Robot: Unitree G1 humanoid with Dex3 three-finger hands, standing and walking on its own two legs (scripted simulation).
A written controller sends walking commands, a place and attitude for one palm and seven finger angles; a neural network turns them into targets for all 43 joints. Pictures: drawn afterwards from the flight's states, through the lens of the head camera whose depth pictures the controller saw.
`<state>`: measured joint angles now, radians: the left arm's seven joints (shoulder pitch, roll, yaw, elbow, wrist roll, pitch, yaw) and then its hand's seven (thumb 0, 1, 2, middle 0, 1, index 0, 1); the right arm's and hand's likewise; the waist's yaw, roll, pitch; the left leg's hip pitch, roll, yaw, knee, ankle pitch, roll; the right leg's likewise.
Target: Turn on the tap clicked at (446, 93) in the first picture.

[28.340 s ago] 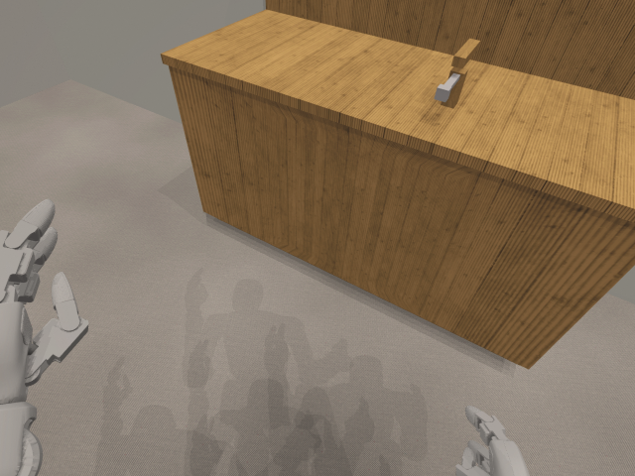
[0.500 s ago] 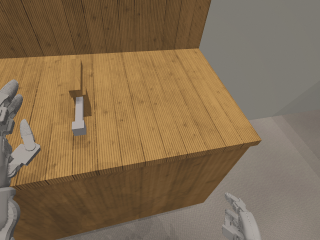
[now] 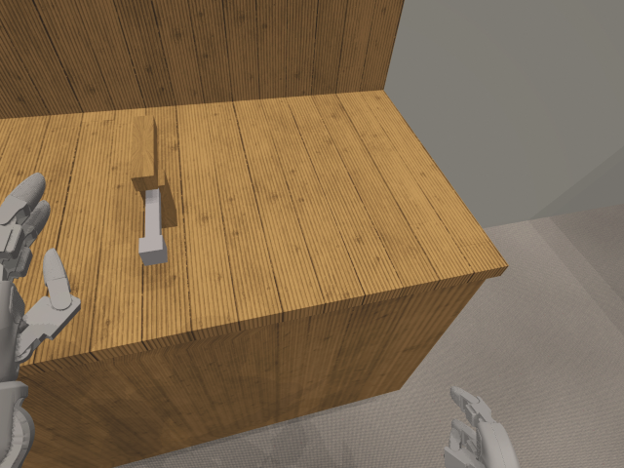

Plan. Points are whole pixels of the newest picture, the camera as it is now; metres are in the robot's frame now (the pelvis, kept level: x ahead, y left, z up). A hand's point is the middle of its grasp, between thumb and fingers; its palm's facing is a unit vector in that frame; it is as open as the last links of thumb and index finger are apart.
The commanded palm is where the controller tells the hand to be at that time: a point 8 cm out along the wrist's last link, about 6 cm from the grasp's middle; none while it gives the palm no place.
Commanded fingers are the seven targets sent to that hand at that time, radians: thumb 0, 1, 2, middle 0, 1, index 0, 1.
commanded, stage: look again from close up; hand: left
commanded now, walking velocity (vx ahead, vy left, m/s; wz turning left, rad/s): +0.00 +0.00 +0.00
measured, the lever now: (153, 250) +0.34 +0.25 +0.07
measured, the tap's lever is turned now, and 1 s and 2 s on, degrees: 0 0 0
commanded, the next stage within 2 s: come to a stop and stand still in 0.14 s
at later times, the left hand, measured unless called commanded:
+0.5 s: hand (89, 301) +0.22 +0.24 +0.16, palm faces +0.39 -0.83 -0.41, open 7.4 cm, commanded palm +0.16 +0.27 +0.18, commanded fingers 0.00 0.90 0.90 -0.20 -0.30 -0.20 -0.30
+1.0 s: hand (78, 292) +0.22 +0.25 +0.17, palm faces +0.43 -0.86 -0.29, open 7.4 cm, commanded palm +0.16 +0.27 +0.18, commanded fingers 0.00 0.90 0.90 -0.20 -0.30 -0.20 -0.30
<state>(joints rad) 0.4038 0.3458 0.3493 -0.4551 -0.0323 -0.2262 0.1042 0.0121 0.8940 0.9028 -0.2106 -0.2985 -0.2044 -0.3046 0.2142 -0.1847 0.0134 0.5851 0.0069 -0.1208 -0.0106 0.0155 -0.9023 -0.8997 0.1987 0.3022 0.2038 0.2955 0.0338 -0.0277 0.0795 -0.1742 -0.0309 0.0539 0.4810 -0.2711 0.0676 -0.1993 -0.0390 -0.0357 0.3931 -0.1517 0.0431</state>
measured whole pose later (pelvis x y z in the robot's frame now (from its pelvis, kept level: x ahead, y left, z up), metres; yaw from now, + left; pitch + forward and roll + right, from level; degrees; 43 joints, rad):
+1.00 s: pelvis +0.00 -0.01 +0.00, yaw +0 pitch -2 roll -1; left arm 0.35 0.33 0.36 -0.42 -0.04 -0.26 0.11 0.01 0.89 0.90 -0.21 -0.30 -0.20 -0.30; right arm 0.22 -0.19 0.01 0.61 0.01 -0.17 -0.01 0.02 -0.90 -0.90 0.20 0.30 0.20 0.30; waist 0.05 -0.04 0.06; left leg -0.18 -0.02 0.06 0.50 -0.29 0.06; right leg -0.22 -0.03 -0.03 0.43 -0.17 0.03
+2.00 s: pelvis -0.02 -0.04 -0.01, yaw +2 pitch -1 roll +1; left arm 0.34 0.35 0.32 -0.41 -0.12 -0.03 0.03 0.01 0.89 0.90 -0.21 -0.30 -0.21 -0.30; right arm 0.14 -0.22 0.03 0.60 -0.01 -0.13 -0.01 0.02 -0.90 -0.90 0.20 0.30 0.20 0.30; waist 0.06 0.00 -0.01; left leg -0.31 -0.03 0.03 0.62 -0.30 0.02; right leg -0.36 -0.01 -0.03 0.64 -0.26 -0.02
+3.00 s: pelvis +0.01 -0.05 -0.02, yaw +5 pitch +1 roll +0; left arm 0.48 0.26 0.26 -0.48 -0.21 0.02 0.08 0.01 0.90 0.90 -0.21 -0.30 -0.20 -0.30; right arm 0.20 -0.22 0.05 0.64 0.04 -0.28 -0.09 0.02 -0.90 -0.90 0.20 0.30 0.20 0.30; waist 0.10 0.05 -0.07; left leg -0.34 -0.02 -0.04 0.69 -0.36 0.01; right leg -0.36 -0.01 -0.09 0.67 -0.33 -0.03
